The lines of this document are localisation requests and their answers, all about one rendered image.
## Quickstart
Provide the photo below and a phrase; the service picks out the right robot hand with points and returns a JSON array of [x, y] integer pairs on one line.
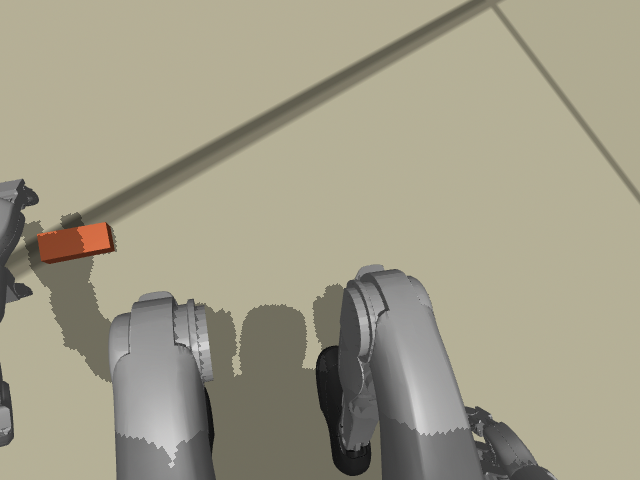
[[504, 452]]

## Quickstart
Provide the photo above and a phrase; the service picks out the right robot foot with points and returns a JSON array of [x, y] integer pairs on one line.
[[330, 391]]

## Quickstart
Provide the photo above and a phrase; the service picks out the left robot hand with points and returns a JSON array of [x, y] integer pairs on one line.
[[14, 196]]

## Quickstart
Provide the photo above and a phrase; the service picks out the small box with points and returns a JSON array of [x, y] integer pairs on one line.
[[74, 243]]

